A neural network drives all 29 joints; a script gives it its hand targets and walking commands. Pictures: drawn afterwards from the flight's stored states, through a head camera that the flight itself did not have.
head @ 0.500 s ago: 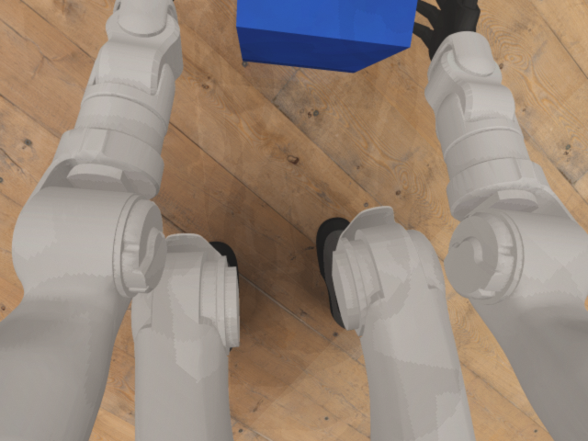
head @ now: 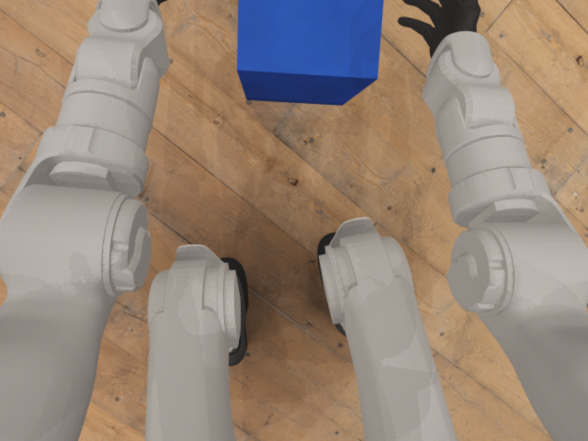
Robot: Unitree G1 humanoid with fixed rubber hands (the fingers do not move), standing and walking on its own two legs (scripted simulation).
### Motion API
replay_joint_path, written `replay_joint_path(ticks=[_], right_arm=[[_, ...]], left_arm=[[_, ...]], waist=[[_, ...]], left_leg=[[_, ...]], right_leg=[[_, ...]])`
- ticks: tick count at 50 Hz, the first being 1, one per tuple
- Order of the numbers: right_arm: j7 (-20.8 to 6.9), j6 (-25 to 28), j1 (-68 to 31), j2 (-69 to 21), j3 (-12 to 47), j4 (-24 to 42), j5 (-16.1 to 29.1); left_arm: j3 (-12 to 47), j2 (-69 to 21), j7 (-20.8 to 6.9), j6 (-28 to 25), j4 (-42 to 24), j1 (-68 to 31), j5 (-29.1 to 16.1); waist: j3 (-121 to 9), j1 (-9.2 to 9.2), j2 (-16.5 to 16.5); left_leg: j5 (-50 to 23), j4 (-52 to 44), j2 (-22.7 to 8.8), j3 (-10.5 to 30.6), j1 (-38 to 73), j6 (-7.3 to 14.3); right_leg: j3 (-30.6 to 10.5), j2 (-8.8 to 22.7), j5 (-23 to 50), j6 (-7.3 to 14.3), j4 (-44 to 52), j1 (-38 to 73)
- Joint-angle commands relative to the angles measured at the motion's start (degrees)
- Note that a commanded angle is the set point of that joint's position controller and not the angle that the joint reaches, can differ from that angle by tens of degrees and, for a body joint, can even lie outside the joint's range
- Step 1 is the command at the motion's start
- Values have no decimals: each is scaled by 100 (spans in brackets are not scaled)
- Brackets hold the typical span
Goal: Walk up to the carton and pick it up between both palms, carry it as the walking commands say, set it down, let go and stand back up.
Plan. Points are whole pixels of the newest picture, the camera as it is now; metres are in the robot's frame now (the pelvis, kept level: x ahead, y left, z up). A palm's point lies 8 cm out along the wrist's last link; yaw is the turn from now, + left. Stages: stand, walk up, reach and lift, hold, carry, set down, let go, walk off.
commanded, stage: set down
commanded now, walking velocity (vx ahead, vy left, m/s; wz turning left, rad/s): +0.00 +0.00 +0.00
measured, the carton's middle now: (304, 10) +0.61 -0.09 -0.31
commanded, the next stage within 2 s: let go in 1.10 s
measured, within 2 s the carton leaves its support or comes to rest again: neither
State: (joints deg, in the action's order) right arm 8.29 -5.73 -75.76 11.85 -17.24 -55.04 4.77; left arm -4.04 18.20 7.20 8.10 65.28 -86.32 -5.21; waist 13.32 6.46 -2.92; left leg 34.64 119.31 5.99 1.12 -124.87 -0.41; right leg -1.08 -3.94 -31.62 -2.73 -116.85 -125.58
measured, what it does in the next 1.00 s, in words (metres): rises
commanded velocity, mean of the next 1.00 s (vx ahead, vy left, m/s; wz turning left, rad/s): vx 0.00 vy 0.00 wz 0.00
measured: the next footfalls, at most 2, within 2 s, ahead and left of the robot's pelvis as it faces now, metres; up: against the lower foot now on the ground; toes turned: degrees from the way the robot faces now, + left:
none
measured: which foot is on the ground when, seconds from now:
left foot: down 0.00-1.00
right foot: down 0.00-1.00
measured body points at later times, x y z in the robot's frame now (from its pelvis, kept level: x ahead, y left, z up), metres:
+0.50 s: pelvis +0.02 +0.00 +0.11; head +0.35 -0.02 +0.42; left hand +0.60 +0.10 +0.00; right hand +0.53 -0.23 -0.01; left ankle +0.10 +0.11 -0.38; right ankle +0.11 -0.12 -0.38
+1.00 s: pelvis +0.05 +0.00 +0.25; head +0.36 -0.02 +0.58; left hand +0.60 +0.10 +0.14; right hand +0.53 -0.23 +0.14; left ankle +0.09 +0.11 -0.38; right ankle +0.11 -0.12 -0.38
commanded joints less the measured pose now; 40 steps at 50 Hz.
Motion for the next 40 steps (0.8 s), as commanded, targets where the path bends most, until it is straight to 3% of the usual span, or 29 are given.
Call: replay_joint_path(ticks=[1, 2, 7, 8, 9, 12, 14, 16, 17, 18, 19, 20, 21, 22, 23, 24, 25, 28, 29, 30, 31, 32, 34, 35, 36, 37, 38, 39, 40], right_arm=[[33, -8, -1438, 637, -19, 1125, -66], [13, -48, -1309, 707, -152, 787, -40], [-46, -109, -792, 405, -190, 1103, -287], [-46, -136, -807, 380, -292, 1118, -311], [-62, -139, -672, 341, -269, 1170, -343], [-87, -208, -625, 322, -375, 1086, -449], [-99, -205, -555, 284, -387, 1402, -421], [-79, -215, -450, 410, -359, 1518, -358], [-81, -229, -409, 318, -311, 1602, -378], [-89, -262, -356, 106, -213, 1645, -261], [-114, -279, -371, 328, -386, 1557, -354], [-111, -310, -204, 214, -239, 1809, -320], [-100, -351, -302, 468, -410, 1616, -353], [-101, -385, -182, 343, -293, 1731, -312], [-101, -367, -130, 376, -333, 1777, -408], [-149, -368, -217, 163, -144, 1807, -255], [-157, -380, -45, 385, -398, 1585, -381], [-221, -394, 97, 179, -306, 1779, -404], [-213, -400, -21, 61, -317, 1631, -412], [-227, -325, 136, 40, -348, 1715, -432], [-270, -335, 187, 72, -325, 1742, -417], [-258, -300, 251, 181, -432, 1650, -553], [-241, -280, 183, -42, -421, 1678, -548], [-263, -273, 286, 78, -455, 1786, -599], [-268, -271, 215, 99, -619, 1549, -648], [-280, -237, 313, -65, -418, 1884, -522], [-308, -263, 83, 34, -597, 1412, -698], [-271, -243, 222, 192, -760, 1644, -800], [-331, -226, 521, -110, -479, 1854, -687]], left_arm=[[75, 249, 36, 14, -1041, -1564, -29], [-90, 452, 45, 32, -768, -1536, 135], [-207, 117, -44, 82, -1102, -1011, 263], [-375, 289, -41, 70, -1096, -1036, 443], [-499, 228, -46, 96, -1131, -939, 478], [-565, 224, -99, 139, -1025, -911, 552], [-539, 43, -105, 161, -1317, -829, 589], [-584, 290, -67, 164, -1495, -736, 614], [-422, 6, -63, 196, -1507, -752, 488], [-481, 110, -58, 173, -1632, -728, 553], [-554, 66, -66, 213, -1591, -742, 593], [-512, 112, -73, 230, -1749, -574, 543], [-673, 363, -71, 287, -1608, -798, 689], [-552, 277, -90, 289, -1697, -560, 657], [-460, 158, -83, 319, -1715, -600, 518], [-382, -152, -113, 337, -1720, -593, 462], [-673, 177, -108, 360, -1502, -416, 605], [-568, -43, -133, 349, -1740, -223, 598], [-691, 58, -176, 334, -1357, -205, 710], [-639, -150, -199, 268, -1684, -189, 696], [-754, -176, -201, 317, -1410, 48, 724], [-798, -94, -174, 285, -1517, -52, 783], [-795, -109, -212, 229, -1672, -51, 833], [-766, -109, -231, 241, -1688, 83, 798], [-851, -102, -243, 235, -1511, -74, 898], [-687, -250, -277, 221, -1804, 142, 822], [-886, -108, -274, 231, -1456, -176, 847], [-924, 1, -269, 220, -1565, 79, 989], [-684, -316, -280, 196, -1938, 206, 849]], waist=[[-7457, 482, -226], [-7045, 413, -421], [-7243, 472, -238], [-7152, 325, -426], [-7279, 439, -310], [-6947, 321, -344], [-6999, 393, -355], [-7520, 272, -369], [-7607, 497, -292], [-7633, 293, -396], [-7520, 401, -442], [-7949, 380, -281], [-7628, 373, -585], [-7865, 278, -546], [-7979, 510, -284], [-7675, 389, -519], [-7787, 396, -385], [-7679, 426, -317], [-7361, 268, -384], [-7264, 431, -381], [-7476, 293, -298], [-7248, 335, -210], [-7157, 223, -382], [-7483, 352, -217], [-7089, 408, -385], [-7468, 293, -438], [-6824, 392, -173], [-7007, 334, -327], [-7446, 475, -250]], left_leg=[[-1399, -1348, 61, -190, 3563, -71], [-1246, -1361, 36, -190, 3442, -96], [-1666, -1753, 125, -294, 3446, -119], [-1655, -1810, 116, -303, 3439, -128], [-1719, -1968, 169, -342, 3484, -121], [-1513, -2176, 126, -350, 3373, -102], [-1624, -2336, 137, -294, 3628, -129], [-1881, -2558, 159, -329, 3997, -131], [-2071, -2581, 136, -234, 4126, -138], [-2023, -2708, 153, -310, 4451, -99], [-2044, -2751, 152, -317, 4281, -146], [-2097, -2874, 179, -288, 4582, -137], [-1747, -2902, 146, -367, 4411, -145], [-1890, -3138, 156, -290, 4716, -133], [-2103, -3188, 154, -266, 4692, -122], [-2190, -3347, 121, -253, 4947, -131], [-1936, -3412, 154, -249, 5003, -116], [-2253, -3810, 142, -193, 5223, -132], [-2170, -3828, 115, -232, 5013, -109], [-2251, -4075, 114, -175, 5223, -139], [-2419, -4155, 114, -177, 5343, -156], [-2377, -4237, 103, -130, 5324, -145], [-2337, -4524, 78, -107, 5592, -140], [-2538, -4630, 98, -141, 5831, -157], [-2319, -4722, 43, -104, 5715, -167], [-2501, -4965, 61, -106, 6270, -170], [-2159, -5071, -10, -22, 5931, -123], [-2274, -5271, 41, -93, 6104, -194], [-2749, -5398, 2, 3, 6670, -193]], right_leg=[[717, -45, 1977, -96, 1163, 3865], [735, -42, 1758, -67, 1195, 3505], [687, -71, 2281, -92, 1665, 3970], [621, -108, 2305, -121, 1690, 3805], [669, -127, 2430, -111, 1794, 4170], [644, -130, 2247, -92, 2072, 3981], [639, -179, 2356, -94, 2284, 4144], [716, -139, 2571, -147, 2428, 4504], [727, -132, 2738, -130, 2482, 4560], [685, -186, 2593, -107, 2617, 4529], [649, -175, 2742, -106, 2675, 4656], [687, -184, 2806, -147, 2773, 4898], [614, -174, 2570, -109, 2920, 4736], [646, -170, 2702, -149, 3007, 5095], [695, -161, 2833, -154, 3081, 5149], [653, -141, 2728, -129, 3170, 4930], [708, -188, 2519, -142, 3258, 4934], [650, -171, 2869, -123, 3628, 5347], [511, -132, 2854, -149, 3728, 5312], [663, -143, 2910, -143, 3833, 5515], [609, -119, 2967, -174, 3973, 5523], [655, -106, 2827, -144, 4091, 5461], [556, -86, 2767, -110, 4332, 5625], [585, -119, 3036, -143, 4499, 5909], [555, -98, 2929, -108, 4647, 5770], [544, -103, 2960, -154, 4819, 6033], [622, -76, 2613, -153, 4839, 5706], [526, -66, 2812, -128, 5145, 6183], [629, -49, 3169, -122, 5224, 6513]])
